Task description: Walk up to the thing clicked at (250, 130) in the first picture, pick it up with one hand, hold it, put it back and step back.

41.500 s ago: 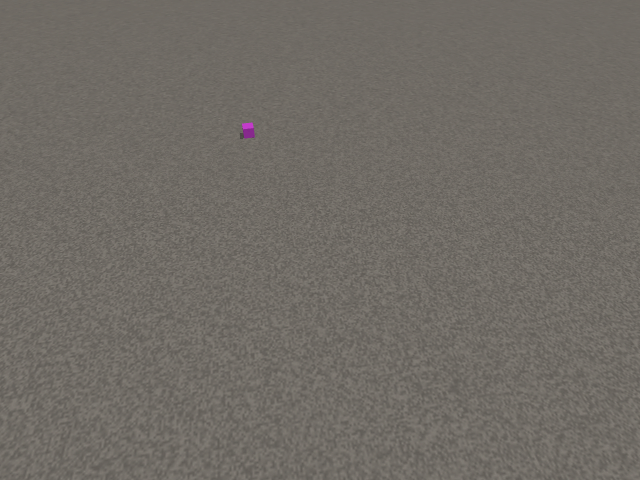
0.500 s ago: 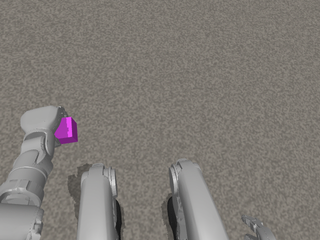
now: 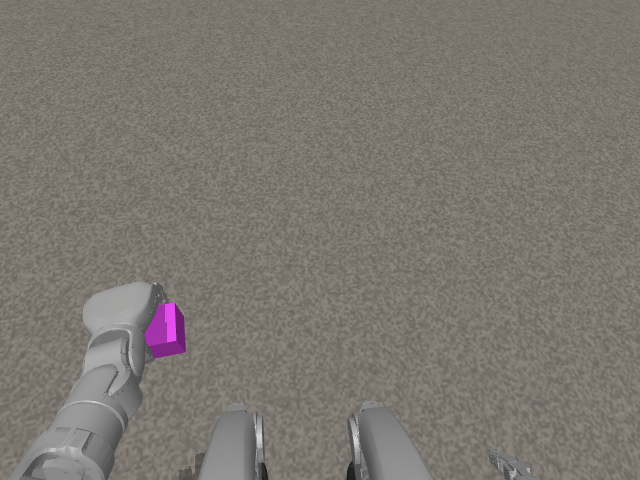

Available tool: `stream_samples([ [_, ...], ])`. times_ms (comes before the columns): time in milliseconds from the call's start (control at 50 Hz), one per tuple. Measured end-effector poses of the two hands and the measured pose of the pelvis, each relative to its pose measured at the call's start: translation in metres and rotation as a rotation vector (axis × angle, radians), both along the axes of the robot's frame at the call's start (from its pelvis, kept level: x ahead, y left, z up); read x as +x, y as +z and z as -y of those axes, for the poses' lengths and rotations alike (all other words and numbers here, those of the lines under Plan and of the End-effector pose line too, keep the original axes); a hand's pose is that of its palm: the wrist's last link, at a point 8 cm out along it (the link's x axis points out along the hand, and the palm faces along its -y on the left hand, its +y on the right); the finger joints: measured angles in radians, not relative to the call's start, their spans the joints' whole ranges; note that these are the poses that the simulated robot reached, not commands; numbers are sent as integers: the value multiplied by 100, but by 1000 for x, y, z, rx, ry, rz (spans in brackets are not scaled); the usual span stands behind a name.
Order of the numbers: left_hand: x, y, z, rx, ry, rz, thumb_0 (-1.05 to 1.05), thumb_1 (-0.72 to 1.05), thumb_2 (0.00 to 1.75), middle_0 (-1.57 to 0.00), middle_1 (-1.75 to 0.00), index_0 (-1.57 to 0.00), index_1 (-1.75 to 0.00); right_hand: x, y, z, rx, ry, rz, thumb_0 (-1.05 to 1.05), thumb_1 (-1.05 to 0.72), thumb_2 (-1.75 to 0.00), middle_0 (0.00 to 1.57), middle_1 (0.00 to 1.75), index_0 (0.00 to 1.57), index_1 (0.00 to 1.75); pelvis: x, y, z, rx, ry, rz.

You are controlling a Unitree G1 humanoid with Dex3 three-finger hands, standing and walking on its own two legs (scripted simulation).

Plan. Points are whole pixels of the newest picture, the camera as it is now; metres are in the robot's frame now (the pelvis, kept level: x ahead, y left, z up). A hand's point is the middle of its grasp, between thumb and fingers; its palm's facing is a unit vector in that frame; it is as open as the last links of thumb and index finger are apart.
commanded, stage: lift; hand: left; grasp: from above
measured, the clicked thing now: (160, 331) +0.37 +0.22 -0.14
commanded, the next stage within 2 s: hold in 0.62 s
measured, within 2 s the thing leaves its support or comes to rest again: neither
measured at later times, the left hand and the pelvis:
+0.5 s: hand (116, 289) +0.37 +0.23 +0.02, palm faces -0.43 -0.13 -0.89, open 8.6 cm; pelvis +0.05 +0.00 +0.11, yaw +1 degrees
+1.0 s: hand (98, 265) +0.37 +0.23 +0.07, palm faces -0.41 -0.11 -0.90, open 8.7 cm; pelvis +0.06 +0.00 +0.14, yaw +1 degrees
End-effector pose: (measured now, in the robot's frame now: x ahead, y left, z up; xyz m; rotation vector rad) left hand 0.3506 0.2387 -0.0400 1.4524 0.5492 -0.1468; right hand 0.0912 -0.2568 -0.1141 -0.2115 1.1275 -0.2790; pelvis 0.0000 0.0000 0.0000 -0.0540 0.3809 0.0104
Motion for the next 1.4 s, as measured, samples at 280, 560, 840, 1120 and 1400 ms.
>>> stream_samples([
  [280, 6, 74, 4, 2, 3, -24, 11, 28, 28, -118, -23, -84, -23, 14, 74, 3, -6, 8, 30, 1, -90, -90, 20, 30, 20, 30, 29, 73, -2, 21, 8, 112],
  [560, 22, 122, 11, -1, -2, -14, 11, 28, 28, -119, -22, -84, -21, 34, 110, 3, 30, 16, 41, 1, -90, -90, 20, 30, 20, 30, 52, 112, 0, 36, 7, 183],
  [840, 23, 149, 13, 1, -43, -2, 11, 28, 29, -120, -22, -83, -21, 60, 131, 4, 42, 26, 92, 1, -89, -89, 20, 30, 20, 30, 63, 130, -2, 43, 3, 237],
  [1120, 21, 175, 10, 10, -46, 12, 11, 28, 29, -118, -23, -83, -22, 73, 142, -3, 66, 45, 142, 1, -90, -89, 20, 29, 20, 30, 62, 139, -5, 46, 0, 290],
  [1400, 3, 186, 13, 6, -69, 2, 11, 28, 29, -118, -24, -83, -23, 76, 148, -8, 90, 68, 170, 1, -90, -89, 20, 29, 20, 30, 54, 144, -3, 49, -1, 332],
])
